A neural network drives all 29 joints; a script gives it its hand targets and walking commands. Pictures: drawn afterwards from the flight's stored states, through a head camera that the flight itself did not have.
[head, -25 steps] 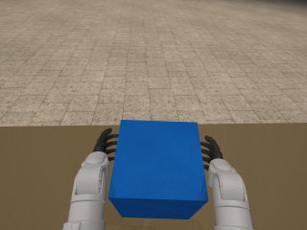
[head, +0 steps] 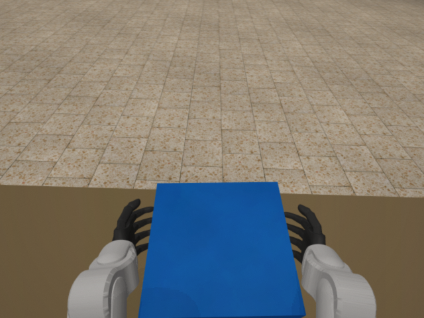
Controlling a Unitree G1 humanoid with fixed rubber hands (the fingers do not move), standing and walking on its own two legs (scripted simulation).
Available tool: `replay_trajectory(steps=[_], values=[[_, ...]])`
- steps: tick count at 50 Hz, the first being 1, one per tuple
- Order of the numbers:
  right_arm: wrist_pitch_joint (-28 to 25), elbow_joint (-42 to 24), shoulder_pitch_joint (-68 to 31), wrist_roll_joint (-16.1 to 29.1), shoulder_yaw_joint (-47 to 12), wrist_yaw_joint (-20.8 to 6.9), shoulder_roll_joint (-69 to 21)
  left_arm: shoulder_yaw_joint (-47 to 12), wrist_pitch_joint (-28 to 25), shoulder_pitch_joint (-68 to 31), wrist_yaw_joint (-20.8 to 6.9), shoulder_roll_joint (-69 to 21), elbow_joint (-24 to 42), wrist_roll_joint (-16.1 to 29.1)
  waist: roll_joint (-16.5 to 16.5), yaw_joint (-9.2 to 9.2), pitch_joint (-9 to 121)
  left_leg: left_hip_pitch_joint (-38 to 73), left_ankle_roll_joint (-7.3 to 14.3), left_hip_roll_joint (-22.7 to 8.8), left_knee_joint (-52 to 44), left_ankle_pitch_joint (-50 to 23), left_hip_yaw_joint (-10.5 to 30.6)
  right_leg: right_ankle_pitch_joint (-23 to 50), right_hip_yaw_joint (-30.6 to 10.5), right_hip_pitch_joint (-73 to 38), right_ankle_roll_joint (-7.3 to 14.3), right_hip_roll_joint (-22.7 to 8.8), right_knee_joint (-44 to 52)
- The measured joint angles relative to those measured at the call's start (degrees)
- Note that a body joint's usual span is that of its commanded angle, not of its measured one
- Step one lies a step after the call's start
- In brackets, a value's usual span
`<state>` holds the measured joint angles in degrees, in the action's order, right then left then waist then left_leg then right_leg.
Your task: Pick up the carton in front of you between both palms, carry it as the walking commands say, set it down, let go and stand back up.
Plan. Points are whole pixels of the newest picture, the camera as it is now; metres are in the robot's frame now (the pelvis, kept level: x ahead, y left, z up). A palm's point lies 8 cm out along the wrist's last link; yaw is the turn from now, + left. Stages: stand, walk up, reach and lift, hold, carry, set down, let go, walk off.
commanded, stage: carry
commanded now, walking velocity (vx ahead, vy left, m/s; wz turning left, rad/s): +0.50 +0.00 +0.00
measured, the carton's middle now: (217, 264) +0.24 +0.01 +0.00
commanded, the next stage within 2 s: none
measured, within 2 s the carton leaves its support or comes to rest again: neither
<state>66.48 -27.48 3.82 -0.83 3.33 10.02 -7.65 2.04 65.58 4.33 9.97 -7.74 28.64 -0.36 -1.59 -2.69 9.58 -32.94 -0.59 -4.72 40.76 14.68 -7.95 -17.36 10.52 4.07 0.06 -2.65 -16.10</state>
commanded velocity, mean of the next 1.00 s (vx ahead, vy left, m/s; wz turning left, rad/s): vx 0.50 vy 0.00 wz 0.00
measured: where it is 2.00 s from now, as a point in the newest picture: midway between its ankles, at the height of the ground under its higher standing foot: (215, 167)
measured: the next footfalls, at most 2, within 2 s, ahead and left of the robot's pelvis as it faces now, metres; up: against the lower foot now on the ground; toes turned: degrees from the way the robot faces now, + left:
left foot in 0.10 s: +0.24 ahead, +0.12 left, +0.00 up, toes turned +10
right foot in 0.62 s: +0.59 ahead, -0.08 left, +0.00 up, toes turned -13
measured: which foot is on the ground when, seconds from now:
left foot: up 0.00-0.08, down 0.10-0.66, up 0.68-1.00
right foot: down 0.00-0.14, up 0.16-0.60, down 0.62-1.00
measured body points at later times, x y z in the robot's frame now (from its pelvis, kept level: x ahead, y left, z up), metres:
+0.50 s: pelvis +0.31 +0.04 +0.00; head +0.30 +0.06 +0.45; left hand +0.56 +0.18 +0.09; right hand +0.54 -0.12 +0.09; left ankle +0.20 +0.12 -0.74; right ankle +0.45 -0.11 -0.70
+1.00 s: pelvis +0.64 -0.01 +0.00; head +0.64 -0.01 +0.45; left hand +0.94 +0.15 +0.09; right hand +0.94 -0.17 +0.08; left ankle +0.78 +0.14 -0.69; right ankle +0.55 -0.07 -0.74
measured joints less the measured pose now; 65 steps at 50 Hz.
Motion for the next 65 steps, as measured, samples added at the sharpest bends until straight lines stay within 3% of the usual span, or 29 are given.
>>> replay_trajectory(steps=[4,6,7,9,12,15,19,24,29,32,33,36,39,47,53,55,57,59,62,65], values=[[-1.4,-0.75,0.65,0.6,0.5,1.22,-0.08,-0.31,-0.61,-0.1,1.12,0.03,0.7,1.24,-0.25,-0.36,-0.89,1.97,1.01,0.9,-9.57,-6.33,-3.0,-5.7,-0.49,-5.52,-2.64,-1.73,-1.87],[-1.84,-0.89,0.05,1.03,0.27,1.23,-0.02,0.03,-0.87,-0.33,1.22,0.09,1.54,1.41,-0.72,0.13,-1.44,4.64,2.86,1.93,-10.79,-8.87,-5.05,-11.25,-1.02,-5.42,-3.5,-3.82,-9.71],[-2.28,0.03,-0.54,1.17,-0.09,1.16,0.03,0.67,-1.06,-0.63,1.1,0.16,1.33,1.48,-1.3,0.78,-1.63,4.36,4.28,2.25,-7.89,-8.37,-5.85,-11.67,-1.78,-2.56,-3.06,-5.31,-17.78],[-2.33,1.4,-1.02,1.53,-0.57,0.72,0.1,1.65,-1.0,-1.08,0.55,0.19,0.46,1.48,-0.83,1.95,-2.27,5.35,5.88,2.21,-5.67,-3.73,-6.3,-10.32,-6.01,6.32,-1.76,-4.57,-36.37],[-1.77,0.05,1.12,1.48,-0.95,-0.37,-0.18,1.29,-0.94,-0.39,-0.89,0.09,0.23,0.81,0.14,3.34,-3.01,10.13,5.2,2.41,-10.71,-2.72,-6.4,-5.2,-7.13,18.03,0.35,-3.32,-49.59],[-1.69,-2.01,2.73,0.65,-1.02,-0.71,-0.29,-0.21,-1.81,0.82,-1.97,-0.04,0.78,-0.66,1.13,4.65,-3.24,15.64,5.09,2.61,-17.21,-3.14,-5.87,0.45,-5.87,25.39,1.05,-3.32,-46.57],[-2.16,-3.13,2.45,0.04,-1.47,-1.14,-0.2,-0.99,-2.81,1.38,-2.87,0.0,2.16,-2.31,1.66,5.42,-2.63,22.62,4.25,2.73,-23.66,-2.46,-4.92,7.03,-4.32,30.81,0.37,-3.62,-36.42],[-1.79,-4.04,1.27,0.11,-1.84,-1.57,-0.1,-0.91,-2.15,1.73,-2.51,-0.01,4.75,-2.62,1.37,4.46,-1.65,30.85,2.6,2.92,-27.54,1.23,-4.08,12.98,-2.02,32.3,-0.08,-3.31,-23.41],[-0.18,-4.81,1.4,0.25,-1.96,-1.55,-0.08,-0.55,-0.29,2.07,-1.59,-0.04,5.85,-1.5,1.67,3.47,-1.72,38.97,0.1,2.74,-27.79,7.86,-3.28,14.62,1.78,29.02,1.68,-1.74,-15.1],[0.45,-5.07,1.38,0.22,-1.41,-1.1,-0.08,-0.46,0.0,1.19,-1.32,-0.04,4.53,-0.7,3.46,2.77,-2.78,39.07,-1.13,-0.08,-16.09,15.58,-3.07,13.23,4.53,24.5,3.6,0.57,-13.5],[0.34,-4.45,1.05,0.17,-0.81,-0.99,-0.14,-0.47,-0.14,0.38,-1.36,-0.01,3.03,-0.52,4.2,2.19,-3.27,35.27,-0.79,-1.49,-5.84,14.4,-1.88,11.14,5.06,24.76,4.84,0.79,-16.53],[0.21,-2.84,-0.09,0.15,0.03,-0.85,0.03,-0.29,-0.71,-1.19,-1.37,0.13,0.28,-0.2,3.13,0.57,-5.37,19.69,1.13,0.61,24.34,11.04,4.99,6.39,4.86,22.55,5.86,0.35,-17.94],[-0.99,-1.04,-1.45,-0.45,-0.26,-1.15,0.19,0.41,-1.98,-1.78,-1.37,0.16,-0.9,-0.14,2.6,-0.16,-6.49,7.9,2.93,0.67,32.02,5.91,5.93,5.52,4.45,17.85,5.48,0.79,-13.7],[-5.89,8.75,-11.3,-2.7,3.39,0.64,0.23,3.57,-5.84,-12.14,-1.0,0.28,-10.57,-0.85,2.03,-0.05,-5.22,-6.09,2.33,-2.1,13.95,-5.73,3.95,1.6,2.5,5.94,4.03,1.87,-5.45],[-8.05,16.68,-21.61,-3.02,8.66,1.87,0.42,7.88,-8.41,-22.53,1.15,-1.06,-18.68,-3.05,2.4,0.59,-5.46,-4.91,3.58,-0.61,-2.68,-11.7,1.35,-4.83,1.32,-2.01,1.47,2.37,-4.3],[-8.59,19.55,-24.86,-2.83,9.96,1.87,0.81,9.14,-8.74,-25.58,1.67,-1.0,-21.05,-3.5,2.14,0.96,-5.93,-2.45,4.59,0.85,-7.05,-11.84,0.09,-7.95,0.96,-4.48,0.31,2.17,-5.26],[-9.25,22.74,-28.47,-2.65,10.85,1.79,0.79,10.61,-8.97,-28.26,2.03,-0.35,-22.8,-3.9,1.49,1.96,-6.83,1.32,5.46,2.84,-10.15,-11.38,-1.13,-12.55,0.95,-4.6,-0.41,0.76,-12.25],[-10.41,25.57,-31.5,-2.43,11.2,1.87,0.16,11.8,-9.8,-30.72,2.17,1.5,-25.01,-3.69,0.01,3.92,-8.63,0.38,6.38,3.87,-4.28,-7.66,-1.64,-11.24,-2.46,2.06,0.43,-0.75,-30.2],[-10.81,25.95,-32.82,-1.39,11.08,1.7,-1.15,13.71,-10.52,-32.4,2.08,2.48,-26.9,-2.94,0.44,5.73,-11.68,2.4,6.06,4.28,-3.72,-3.61,-1.13,-9.6,-8.86,14.84,2.34,2.18,-52.45],[-11.28,23.39,-31.48,-1.36,11.86,1.82,-2.31,15.16,-11.33,-32.52,1.49,0.86,-25.21,-3.17,0.61,6.11,-13.89,6.24,6.46,4.97,-7.65,-2.49,-0.89,-5.95,-10.19,24.02,2.83,1.82,-53.11]])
